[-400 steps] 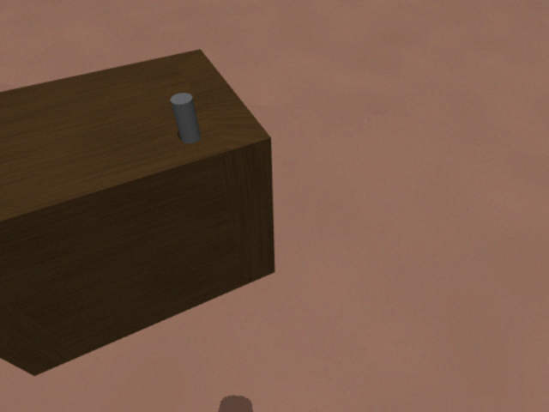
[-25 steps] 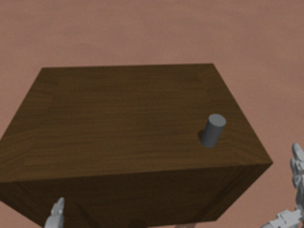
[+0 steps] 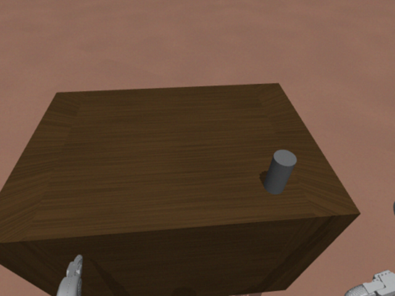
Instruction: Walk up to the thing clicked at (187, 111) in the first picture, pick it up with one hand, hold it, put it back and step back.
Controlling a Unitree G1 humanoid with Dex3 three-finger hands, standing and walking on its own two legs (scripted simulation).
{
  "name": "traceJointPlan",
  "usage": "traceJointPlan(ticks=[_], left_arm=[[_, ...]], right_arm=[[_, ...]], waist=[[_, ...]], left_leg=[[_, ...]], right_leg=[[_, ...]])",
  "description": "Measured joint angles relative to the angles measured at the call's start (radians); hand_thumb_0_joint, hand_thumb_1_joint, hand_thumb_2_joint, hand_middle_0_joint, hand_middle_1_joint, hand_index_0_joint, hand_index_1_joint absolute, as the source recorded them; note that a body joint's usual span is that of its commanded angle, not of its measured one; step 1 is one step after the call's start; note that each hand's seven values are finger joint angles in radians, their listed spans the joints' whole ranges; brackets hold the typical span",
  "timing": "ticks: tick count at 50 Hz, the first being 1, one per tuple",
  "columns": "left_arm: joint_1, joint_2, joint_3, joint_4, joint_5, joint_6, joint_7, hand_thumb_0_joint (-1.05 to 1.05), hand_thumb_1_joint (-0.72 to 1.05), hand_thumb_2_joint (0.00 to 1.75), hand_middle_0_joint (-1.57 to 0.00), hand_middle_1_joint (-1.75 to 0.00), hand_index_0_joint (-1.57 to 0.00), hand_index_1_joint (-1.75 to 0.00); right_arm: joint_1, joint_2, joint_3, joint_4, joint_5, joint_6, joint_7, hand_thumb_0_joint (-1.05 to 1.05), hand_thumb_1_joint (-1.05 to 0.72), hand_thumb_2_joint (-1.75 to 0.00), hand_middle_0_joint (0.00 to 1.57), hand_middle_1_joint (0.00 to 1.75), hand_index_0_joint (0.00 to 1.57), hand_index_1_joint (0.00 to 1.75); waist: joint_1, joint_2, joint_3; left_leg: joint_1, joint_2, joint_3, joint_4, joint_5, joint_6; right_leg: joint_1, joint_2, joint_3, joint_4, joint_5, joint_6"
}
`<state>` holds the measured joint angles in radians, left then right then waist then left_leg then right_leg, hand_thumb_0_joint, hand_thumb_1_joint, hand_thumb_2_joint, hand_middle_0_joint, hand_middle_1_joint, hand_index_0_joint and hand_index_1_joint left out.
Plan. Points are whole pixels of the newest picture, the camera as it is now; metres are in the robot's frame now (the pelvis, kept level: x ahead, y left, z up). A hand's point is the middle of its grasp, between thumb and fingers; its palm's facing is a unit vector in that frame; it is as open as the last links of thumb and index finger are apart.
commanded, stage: go down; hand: right
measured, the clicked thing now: (278, 172) +0.43 -0.20 -0.02
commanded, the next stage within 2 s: none
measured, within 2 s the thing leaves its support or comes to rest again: neither
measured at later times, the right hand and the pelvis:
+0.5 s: hand (380, 207) +0.27 -0.32 +0.08, palm faces +0.14 +0.98 -0.12, open 17.5 cm; pelvis +0.01 -0.02 +0.00, yaw +1 degrees
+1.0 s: hand (391, 185) +0.31 -0.35 +0.10, palm faces +0.14 +0.99 +0.00, open 17.4 cm; pelvis +0.00 -0.01 -0.01, yaw +0 degrees
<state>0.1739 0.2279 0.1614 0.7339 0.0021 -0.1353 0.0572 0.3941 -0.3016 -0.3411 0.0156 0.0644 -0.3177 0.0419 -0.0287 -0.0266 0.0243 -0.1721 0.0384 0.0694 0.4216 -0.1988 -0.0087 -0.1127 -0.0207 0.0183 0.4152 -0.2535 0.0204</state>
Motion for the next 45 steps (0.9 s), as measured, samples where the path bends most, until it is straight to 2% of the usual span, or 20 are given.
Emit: traceJointPlan(ticks=[5, 12, 17, 23, 26, 32, 41, 45], left_arm=[[-0.032, -0.002, -0.031, 0.05, -0.01, 0.003, 0.017, -0.01, -0.53, 0.05, -0.06, -0.04, -0.06, -0.05], [-0.033, -0.017, -0.068, 0.03, -0.024, 0.005, 0.053, -0.01, -0.53, 0.05, -0.06, -0.04, -0.06, -0.05], [-0.025, -0.006, -0.095, 0.047, -0.04, -0.012, 0.084, -0.01, -0.53, 0.05, -0.06, -0.04, -0.06, -0.05], [-0.024, -0.005, -0.121, 0.08, -0.034, -0.018, 0.093, -0.01, -0.53, 0.05, -0.06, -0.04, -0.06, -0.05], [-0.005, -0.007, -0.123, 0.049, -0.024, -0.019, 0.093, -0.01, -0.53, 0.05, -0.06, -0.04, -0.06, -0.05], [0.009, -0.005, -0.135, 0.011, -0.022, -0.032, 0.108, -0.01, -0.53, 0.05, -0.06, -0.05, -0.06, -0.06], [-0.015, -0.002, -0.164, 0.028, -0.037, -0.048, 0.13, -0.01, -0.53, 0.05, -0.06, -0.05, -0.06, -0.06], [-0.005, -0.002, -0.184, 0.017, -0.036, -0.06, 0.138, -0.01, -0.53, 0.05, -0.06, -0.05, -0.06, -0.06]], right_arm=[[-0.094, -0.031, -0.044, 0.08, 0.051, 0.005, 0.073, -0.02, 0.54, -0.05, 0.04, 0.05, 0.06, 0.06], [-0.248, -0.087, -0.113, 0.255, 0.149, 0.04, 0.219, -0.02, 0.53, -0.05, 0.05, 0.05, 0.06, 0.05], [-0.343, -0.129, -0.154, 0.376, 0.213, 0.061, 0.317, -0.01, 0.51, -0.05, 0.05, 0.05, 0.06, 0.05], [-0.369, -0.15, -0.14, 0.414, 0.225, 0.094, 0.399, -0.01, 0.53, -0.05, 0.04, 0.05, 0.05, 0.05], [-0.367, -0.145, -0.143, 0.405, 0.228, 0.092, 0.407, -0.01, 0.54, -0.05, 0.04, 0.05, 0.05, 0.05], [-0.41, -0.161, -0.181, 0.426, 0.253, 0.08, 0.403, -0.02, 0.53, -0.05, 0.04, 0.05, 0.05, 0.05], [-0.543, -0.229, -0.208, 0.601, 0.283, 0.119, 0.501, -0.02, 0.52, -0.05, 0.04, 0.05, 0.05, 0.05], [-0.604, -0.262, -0.213, 0.684, 0.275, 0.123, 0.533, -0.02, 0.51, -0.05, 0.04, 0.05, 0.05, 0.05]], waist=[[0.009, 0.002, -0.004], [0.021, -0.002, -0.014], [0.021, 0.012, -0.041], [0.018, 0.016, -0.048], [0.016, 0.014, -0.043], [0.014, 0.029, -0.045], [0.029, 0.03, -0.06], [0.039, 0.031, -0.066]], left_leg=[[-0.014, -0.002, 0.001, 0.004, -0.002, 0.0], [-0.026, 0.004, 0.002, 0.001, -0.002, -0.007], [-0.037, 0.01, -0.002, 0.01, -0.009, -0.011], [-0.064, 0.011, -0.014, 0.017, -0.01, -0.017], [-0.07, 0.01, -0.016, 0.016, -0.008, -0.019], [-0.075, 0.007, -0.01, 0.024, -0.013, -0.018], [-0.111, 0.008, 0.001, 0.044, -0.014, -0.016], [-0.135, 0.007, -0.001, 0.055, -0.013, -0.014]], right_leg=[[-0.019, -0.002, 0.001, 0.014, -0.007, 0.0], [-0.035, 0.004, 0.003, 0.018, -0.01, -0.006], [-0.043, 0.01, -0.001, 0.023, -0.017, -0.011], [-0.071, 0.012, -0.013, 0.042, -0.028, -0.017], [-0.082, 0.011, -0.015, 0.052, -0.033, -0.018], [-0.094, 0.008, -0.008, 0.072, -0.043, -0.018], [-0.138, 0.008, 0.004, 0.099, -0.044, -0.017], [-0.16, 0.006, 0.002, 0.109, -0.043, -0.015]])
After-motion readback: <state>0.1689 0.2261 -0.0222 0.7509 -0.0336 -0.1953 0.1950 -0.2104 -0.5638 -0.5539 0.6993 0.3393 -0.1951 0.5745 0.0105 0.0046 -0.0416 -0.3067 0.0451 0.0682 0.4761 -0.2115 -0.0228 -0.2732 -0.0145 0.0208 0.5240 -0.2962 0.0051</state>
